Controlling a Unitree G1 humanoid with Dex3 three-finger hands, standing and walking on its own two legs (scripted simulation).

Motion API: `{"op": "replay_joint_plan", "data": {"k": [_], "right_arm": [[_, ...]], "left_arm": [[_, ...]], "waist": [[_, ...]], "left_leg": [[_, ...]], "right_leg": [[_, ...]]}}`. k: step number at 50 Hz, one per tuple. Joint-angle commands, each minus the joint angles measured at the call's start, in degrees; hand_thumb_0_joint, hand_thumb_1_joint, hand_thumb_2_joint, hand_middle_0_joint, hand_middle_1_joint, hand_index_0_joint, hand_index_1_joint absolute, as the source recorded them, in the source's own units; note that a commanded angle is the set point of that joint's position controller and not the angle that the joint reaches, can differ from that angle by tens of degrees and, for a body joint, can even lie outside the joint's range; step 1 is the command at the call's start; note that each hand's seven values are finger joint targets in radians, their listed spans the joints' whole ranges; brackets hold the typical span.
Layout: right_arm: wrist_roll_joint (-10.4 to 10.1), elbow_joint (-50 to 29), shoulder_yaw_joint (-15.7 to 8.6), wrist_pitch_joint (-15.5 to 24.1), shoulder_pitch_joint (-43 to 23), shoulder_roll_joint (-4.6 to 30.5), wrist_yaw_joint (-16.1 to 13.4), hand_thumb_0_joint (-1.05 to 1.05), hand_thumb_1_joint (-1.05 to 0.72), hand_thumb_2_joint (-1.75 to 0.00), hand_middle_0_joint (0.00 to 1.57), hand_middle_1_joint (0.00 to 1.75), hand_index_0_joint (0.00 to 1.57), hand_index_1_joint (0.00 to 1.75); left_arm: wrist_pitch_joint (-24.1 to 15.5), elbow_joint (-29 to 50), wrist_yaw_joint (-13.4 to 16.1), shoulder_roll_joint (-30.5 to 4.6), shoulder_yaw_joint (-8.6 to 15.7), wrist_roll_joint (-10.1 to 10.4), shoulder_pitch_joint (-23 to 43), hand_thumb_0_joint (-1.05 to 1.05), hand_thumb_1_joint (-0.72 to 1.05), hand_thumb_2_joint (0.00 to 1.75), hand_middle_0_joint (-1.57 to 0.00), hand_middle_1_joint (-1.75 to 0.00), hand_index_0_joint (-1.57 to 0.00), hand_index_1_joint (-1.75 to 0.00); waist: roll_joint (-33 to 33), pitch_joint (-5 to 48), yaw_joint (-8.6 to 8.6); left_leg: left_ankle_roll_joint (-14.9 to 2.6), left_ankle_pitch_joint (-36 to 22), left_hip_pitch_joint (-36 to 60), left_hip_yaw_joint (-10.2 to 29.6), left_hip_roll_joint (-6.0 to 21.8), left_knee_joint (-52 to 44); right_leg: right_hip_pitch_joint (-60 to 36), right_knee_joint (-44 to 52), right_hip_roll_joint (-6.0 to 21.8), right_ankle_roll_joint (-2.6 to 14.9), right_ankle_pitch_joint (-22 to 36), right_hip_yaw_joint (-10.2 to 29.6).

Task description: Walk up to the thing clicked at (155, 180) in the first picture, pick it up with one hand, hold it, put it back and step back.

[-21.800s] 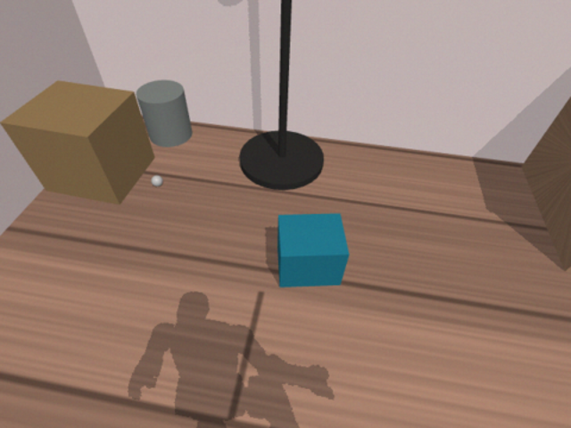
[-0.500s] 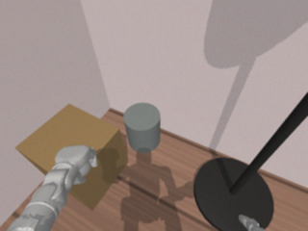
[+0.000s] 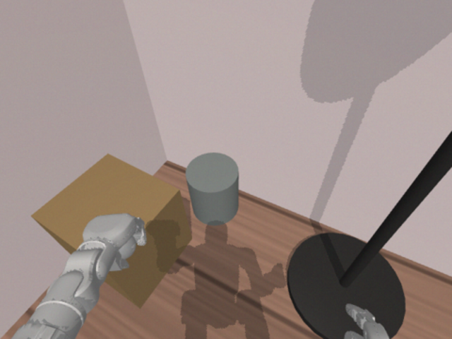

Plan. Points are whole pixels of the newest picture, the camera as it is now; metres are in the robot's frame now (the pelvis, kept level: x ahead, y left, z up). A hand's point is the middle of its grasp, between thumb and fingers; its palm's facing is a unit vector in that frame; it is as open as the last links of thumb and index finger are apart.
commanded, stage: hold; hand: left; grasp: from above
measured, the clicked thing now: (121, 245) +0.31 +0.23 -0.05
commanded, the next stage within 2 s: crouch in 0.60 s
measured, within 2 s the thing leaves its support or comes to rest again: neither
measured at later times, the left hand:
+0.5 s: hand (118, 246) +0.30 +0.23 -0.03, palm faces -0.43 -0.06 -0.90, open 7.1 cm
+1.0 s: hand (128, 258) +0.30 +0.22 -0.08, palm faces -0.46 -0.04 -0.89, open 7.1 cm
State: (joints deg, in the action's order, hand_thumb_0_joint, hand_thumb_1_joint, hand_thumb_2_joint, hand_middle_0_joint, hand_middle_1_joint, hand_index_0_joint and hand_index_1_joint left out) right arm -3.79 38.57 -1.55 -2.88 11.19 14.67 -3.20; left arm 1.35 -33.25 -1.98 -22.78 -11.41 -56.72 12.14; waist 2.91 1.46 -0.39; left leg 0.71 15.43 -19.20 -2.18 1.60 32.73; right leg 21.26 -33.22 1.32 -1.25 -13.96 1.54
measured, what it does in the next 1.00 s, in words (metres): stands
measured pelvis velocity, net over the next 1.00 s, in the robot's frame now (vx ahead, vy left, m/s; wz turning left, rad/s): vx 0.01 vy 0.00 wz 0.02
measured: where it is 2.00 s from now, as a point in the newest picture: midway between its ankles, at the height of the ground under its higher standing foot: outside the picture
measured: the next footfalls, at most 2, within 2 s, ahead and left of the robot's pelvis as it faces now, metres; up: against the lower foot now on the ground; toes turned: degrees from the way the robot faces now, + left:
none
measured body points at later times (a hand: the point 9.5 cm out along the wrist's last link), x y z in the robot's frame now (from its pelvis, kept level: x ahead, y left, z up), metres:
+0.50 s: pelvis +0.01 +0.00 +0.00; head +0.02 -0.02 +0.45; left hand +0.32 +0.23 +0.02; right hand +0.16 -0.25 -0.11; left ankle +0.02 +0.13 -0.73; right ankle +0.04 -0.13 -0.73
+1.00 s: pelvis +0.01 +0.00 +0.00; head +0.05 -0.01 +0.44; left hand +0.32 +0.22 -0.03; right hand +0.15 -0.26 -0.12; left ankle +0.02 +0.13 -0.73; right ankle +0.04 -0.13 -0.73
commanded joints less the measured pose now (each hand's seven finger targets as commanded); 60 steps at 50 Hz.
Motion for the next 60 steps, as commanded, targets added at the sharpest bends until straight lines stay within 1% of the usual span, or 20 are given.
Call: {"op": "replay_joint_plan", "data": {"k": [1,7,12,16,20,24,29,30,32,35,36,42,46,48,51,53,55,56,58,60], "right_arm": [[-0.2,-8.3,-2.2,2.5,-5.5,6.7,-0.7,0.00,-0.91,-0.90,0.20,0.30,0.20,0.30],[-0.3,-8.4,-2.1,2.5,-5.6,6.5,-0.8,0.00,-0.91,-0.90,0.20,0.30,0.20,0.30],[-0.4,-7.7,-2.3,2.3,-5.3,6.8,-0.9,0.00,-0.91,-0.90,0.20,0.30,0.20,0.30],[-0.3,-7.4,-2.3,2.0,-5.1,6.6,-0.7,0.00,-0.91,-0.91,0.20,0.30,0.20,0.30],[-0.3,-7.4,-2.6,1.9,-4.9,6.8,-0.5,0.00,-0.91,-0.90,0.20,0.30,0.20,0.30],[-0.4,-7.9,-2.5,1.8,-5.2,6.6,-0.5,0.00,-0.91,-0.90,0.20,0.30,0.20,0.30],[-0.4,-8.0,-2.6,1.3,-5.2,6.7,-0.7,0.00,-0.91,-0.91,0.20,0.30,0.20,0.30],[-0.4,-7.9,-2.5,1.3,-4.6,6.7,-0.7,0.00,-0.91,-0.91,0.20,0.30,0.20,0.30],[-0.5,-7.9,-2.8,1.1,-4.2,6.8,-0.8,0.00,-0.91,-0.91,0.20,0.30,0.20,0.30],[-0.2,-7.4,-2.9,1.2,-3.9,6.8,-0.7,0.00,-0.93,-0.91,0.20,0.30,0.20,0.30],[-0.2,-7.3,-2.9,1.2,-3.9,6.8,-0.7,0.00,-0.89,-0.90,0.20,0.30,0.20,0.30],[0.1,-6.8,-3.2,0.4,-3.0,6.9,-0.2,0.00,-0.90,-0.90,0.20,0.30,0.20,0.30],[0.8,-6.2,-3.4,0.0,-2.3,6.9,0.3,0.00,-0.90,-0.90,0.20,0.30,0.20,0.30],[1.3,-5.6,-3.7,-0.2,-1.3,7.2,0.7,0.00,-0.90,-0.90,0.20,0.30,0.20,0.30],[2.3,-3.9,-4.4,0.2,0.9,7.8,1.3,0.00,-0.90,-0.90,0.20,0.30,0.20,0.30],[2.7,-3.5,-4.9,0.5,2.3,7.9,1.6,0.00,-0.90,-0.90,0.20,0.30,0.20,0.30],[3.1,-3.5,-5.0,0.7,3.1,7.8,2.0,0.00,-0.90,-0.90,0.20,0.30,0.20,0.30],[3.2,-3.4,-5.3,0.8,3.6,8.3,2.0,0.00,-0.91,-0.90,0.20,0.30,0.20,0.30],[3.6,-3.0,-5.6,1.3,4.4,8.6,2.0,0.00,-0.91,-0.90,0.20,0.30,0.20,0.30],[4.1,-2.0,-5.7,2.0,5.2,9.0,1.9,0.00,-0.91,-0.90,0.20,0.30,0.20,0.30]], "left_arm": [[-0.7,12.1,1.2,-12.9,6.9,0.4,18.3,0.00,0.58,0.53,-0.88,-0.70,-0.94,-0.64],[-1.1,12.8,1.2,-10.2,4.9,0.5,16.9,0.00,0.58,0.54,-0.89,-0.72,-0.95,-0.66],[-1.0,12.2,2.7,-13.1,7.0,-0.2,19.3,0.00,0.55,0.53,-0.87,-0.70,-0.93,-0.64],[-0.3,9.8,3.3,-10.9,5.5,-0.5,17.9,0.00,0.56,0.57,-0.89,-0.72,-0.94,-0.67],[-0.2,10.9,2.6,-11.4,5.1,-0.2,20.1,0.00,0.54,0.60,-0.87,-0.73,-0.92,-0.68],[-0.3,10.2,1.8,-10.1,4.4,0.2,16.3,0.00,0.55,0.60,-0.88,-0.72,-0.93,-0.67],[-0.8,10.3,1.7,-11.8,5.7,0.2,17.1,0.00,0.54,0.56,-0.88,-0.69,-0.93,-0.64],[-1.0,9.9,1.7,-10.9,4.7,-0.1,17.4,0.00,0.51,0.54,-0.86,-0.68,-0.91,-0.63],[-1.3,10.7,2.4,-12.1,6.1,-0.5,17.6,0.00,0.50,0.55,-0.85,-0.70,-0.90,-0.65],[-1.5,11.7,3.3,-10.4,4.8,-0.3,20.2,0.00,0.57,0.48,-0.85,-0.76,-0.94,-0.67],[-1.3,10.8,3.7,-10.3,4.8,-0.6,19.6,0.00,0.49,0.47,-0.77,-0.70,-0.86,-0.63],[-1.3,2.4,6.7,-8.3,4.5,-2.0,14.1,0.00,0.46,0.51,-0.83,-0.64,-0.88,-0.59],[-2.4,-3.0,10.3,-7.5,4.2,-3.7,17.5,0.00,0.51,0.55,-0.89,-0.63,-0.92,-0.59],[-2.9,-4.8,12.6,-8.0,4.5,-4.7,20.7,0.00,0.53,0.57,-0.90,-0.63,-0.94,-0.60],[-3.7,-8.6,16.1,-7.2,3.7,-6.8,27.5,0.00,0.56,0.55,-0.91,-0.66,-0.96,-0.61],[-4.3,-10.7,18.6,-8.2,4.7,-8.5,29.4,0.00,0.54,0.57,-0.91,-0.64,-0.95,-0.61],[-4.6,-13.8,20.5,-5.3,3.4,-9.1,31.4,0.00,0.56,0.55,-0.91,-0.67,-0.96,-0.62],[-4.4,-15.9,21.5,-6.3,4.2,-9.6,31.7,0.00,0.57,0.54,-0.91,-0.68,-0.96,-0.62],[-4.1,-20.3,23.2,-5.1,3.4,-10.3,33.9,0.00,0.58,0.53,-0.92,-0.68,-0.97,-0.62],[-3.7,-22.9,24.4,-7.4,4.6,-10.8,38.4,0.00,0.59,0.52,-0.91,-0.68,-0.97,-0.62]], "waist": [[-2.3,12.6,-0.04],[-2.6,13.1,0.27],[-0.9,13.4,-0.19],[-2.2,12.8,0.12],[-1.4,13.5,0.25],[-1.7,13.0,-0.25],[-2.0,13.0,-0.02],[-3.2,12.7,0.60],[-1.2,13.4,-0.28],[-1.0,14.7,0.72],[-1.2,14.8,0.41],[-5.7,10.3,0.86],[-6.7,9.3,2.08],[-4.7,10.8,2.37],[-3.2,15.6,4.35],[-1.5,19.7,4.34],[-1.4,22.3,5.19],[-1.5,23.1,4.87],[-2.1,24.1,6.07],[-0.2,27.7,6.32]], "left_leg": [[-1.62,-4.6,5.6,-0.1,-2.7,-5.8],[-1.40,-7.4,7.0,0.0,-2.5,-6.0],[-1.17,-9.2,8.1,0.0,-2.4,-6.5],[-1.30,-10.1,8.0,0.1,-2.4,-6.3],[-1.27,-10.4,8.7,0.0,-2.3,-6.6],[-1.17,-10.7,8.9,0.1,-2.3,-7.2],[-1.31,-12.2,9.2,0.0,-2.4,-7.0],[-1.38,-12.8,9.2,0.1,-2.2,-6.9],[-1.19,-13.7,9.4,-0.1,-2.4,-6.7],[-1.10,-14.1,10.8,-0.1,-2.3,-6.6],[-1.08,-14.8,10.9,0.0,-2.3,-6.6],[-1.51,-13.1,6.8,-0.2,-2.7,-5.2],[-1.49,-9.5,2.1,0.0,-3.0,-2.0],[-1.28,-8.0,-0.7,-0.2,-3.2,1.0],[-0.89,-7.3,-6.0,0.1,-2.6,8.5],[-0.69,-6.4,-11.2,0.0,-2.7,14.4],[-0.64,-5.8,-16.1,0.3,-2.6,19.2],[-0.71,-4.9,-18.7,0.4,-2.4,21.5],[-0.82,-1.9,-24.2,0.7,-2.2,25.5],[-0.83,-0.9,-28.4,1.2,-2.0,29.9]], "right_leg": [[-5.1,6.8,-2.5,1.27,2.2,-0.7],[-5.6,6.5,-2.7,1.44,4.6,-1.0],[-6.0,6.6,-2.9,1.74,6.1,-1.3],[-6.4,6.8,-2.7,1.63,7.2,-1.3],[-6.5,7.0,-2.7,1.69,7.4,-1.2],[-7.3,7.3,-2.7,1.79,7.5,-1.4],[-7.8,7.4,-2.6,1.68,9.2,-1.3],[-7.5,7.2,-2.8,1.73,9.7,-1.4],[-7.4,7.0,-2.7,1.90,10.5,-1.4],[-7.5,6.8,-2.8,1.88,11.1,-1.5],[-7.6,6.8,-2.8,1.86,11.7,-1.5],[-5.5,6.8,-2.2,1.46,10.8,-1.8],[-1.0,4.3,-1.9,1.38,7.6,-1.8],[1.7,1.6,-1.7,1.57,6.2,-1.6],[9.1,-5.8,-2.0,1.83,5.7,-1.5],[13.6,-11.1,-1.9,1.96,5.3,-1.4],[17.8,-15.8,-1.9,2.14,5.0,-1.3],[20.6,-17.8,-2.0,2.27,4.1,-1.4],[26.7,-21.9,-2.2,2.35,1.4,-2.0],[31.6,-26.6,-2.3,2.49,-0.1,-2.5]]}}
